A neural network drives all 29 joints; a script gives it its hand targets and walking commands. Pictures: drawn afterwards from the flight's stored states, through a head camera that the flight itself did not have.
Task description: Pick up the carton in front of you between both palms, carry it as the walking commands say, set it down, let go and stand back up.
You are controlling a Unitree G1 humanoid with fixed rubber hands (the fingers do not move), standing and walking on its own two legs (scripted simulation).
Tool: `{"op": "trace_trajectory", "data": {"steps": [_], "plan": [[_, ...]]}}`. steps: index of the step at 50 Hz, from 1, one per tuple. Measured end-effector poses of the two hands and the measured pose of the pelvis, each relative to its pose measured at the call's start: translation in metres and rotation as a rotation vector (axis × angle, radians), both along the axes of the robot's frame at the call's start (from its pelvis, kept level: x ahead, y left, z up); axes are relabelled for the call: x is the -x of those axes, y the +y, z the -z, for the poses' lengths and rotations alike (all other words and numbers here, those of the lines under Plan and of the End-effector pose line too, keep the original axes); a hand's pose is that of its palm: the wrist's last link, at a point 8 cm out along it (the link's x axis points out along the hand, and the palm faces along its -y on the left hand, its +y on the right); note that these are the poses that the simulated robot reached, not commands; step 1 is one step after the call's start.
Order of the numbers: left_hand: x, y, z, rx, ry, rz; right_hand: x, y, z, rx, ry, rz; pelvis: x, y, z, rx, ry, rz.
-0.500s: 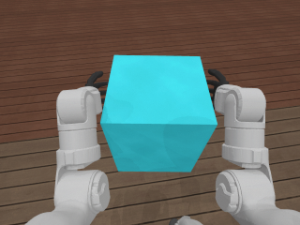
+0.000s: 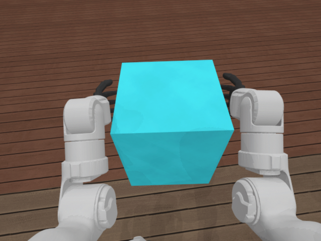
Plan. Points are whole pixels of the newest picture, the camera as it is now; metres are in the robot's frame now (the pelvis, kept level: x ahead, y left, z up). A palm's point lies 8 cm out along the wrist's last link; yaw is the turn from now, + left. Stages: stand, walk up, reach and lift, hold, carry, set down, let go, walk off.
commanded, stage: carry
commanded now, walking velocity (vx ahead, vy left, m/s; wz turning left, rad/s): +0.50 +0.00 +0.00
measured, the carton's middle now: (168, 127) +0.37 +0.00 +0.10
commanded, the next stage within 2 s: none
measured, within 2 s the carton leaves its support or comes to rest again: neither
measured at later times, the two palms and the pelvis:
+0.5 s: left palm (124, 38) +0.67 +0.13 +0.20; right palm (218, 35) +0.68 -0.17 +0.19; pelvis +0.30 -0.02 +0.03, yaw +2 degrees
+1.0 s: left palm (126, 2) +0.98 +0.16 +0.20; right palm (197, 0) +0.97 -0.14 +0.21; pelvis +0.60 +0.02 +0.05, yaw +0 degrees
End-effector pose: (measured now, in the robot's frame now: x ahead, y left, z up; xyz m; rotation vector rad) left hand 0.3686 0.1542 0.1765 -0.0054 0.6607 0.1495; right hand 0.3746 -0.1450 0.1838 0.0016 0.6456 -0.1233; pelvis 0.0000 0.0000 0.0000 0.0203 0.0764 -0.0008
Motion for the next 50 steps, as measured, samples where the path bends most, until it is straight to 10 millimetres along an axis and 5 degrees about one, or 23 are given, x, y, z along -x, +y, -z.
{"op": "trace_trajectory", "data": {"steps": [5,10,19,24,28,32,41,46,50], "plan": [[-0.060,0.000,0.014,0.018,0.097,0.045,-0.041,0.000,0.017,0.031,0.097,0.036,-0.051,0.011,-0.016,0.017,-0.006,0.000],[-0.115,-0.003,0.003,0.030,0.071,0.055,-0.090,-0.003,0.005,0.017,0.070,0.064,-0.099,0.014,-0.030,0.026,0.005,0.000],[-0.227,-0.010,-0.031,0.025,-0.011,0.018,-0.213,-0.010,-0.027,-0.006,-0.012,0.039,-0.217,-0.003,-0.035,0.022,0.020,-0.014],[-0.290,-0.020,-0.024,-0.020,0.024,-0.010,-0.290,-0.020,-0.014,-0.016,0.024,-0.010,-0.291,-0.022,-0.025,0.040,-0.002,-0.030],[-0.320,-0.018,-0.011,-0.039,0.098,-0.034,-0.336,-0.018,-0.005,-0.022,0.097,-0.046,-0.329,-0.030,-0.039,0.024,-0.005,-0.028],[-0.357,-0.014,-0.018,-0.030,0.082,-0.058,-0.380,-0.014,-0.013,-0.031,0.082,-0.059,-0.367,-0.032,-0.051,0.014,-0.001,-0.025],[-0.477,-0.004,-0.053,-0.011,-0.014,-0.046,-0.489,-0.005,-0.047,-0.039,-0.014,-0.027,-0.480,-0.014,-0.057,0.016,0.017,-0.010],[-0.556,0.008,-0.042,0.000,0.011,0.000,-0.557,0.007,-0.043,0.000,0.011,0.001,-0.558,0.008,-0.044,0.003,-0.004,-0.004],[-0.607,0.010,-0.028,0.015,0.082,0.040,-0.592,0.009,-0.027,0.030,0.083,0.031,-0.600,0.019,-0.054,0.017,-0.012,0.001]]}}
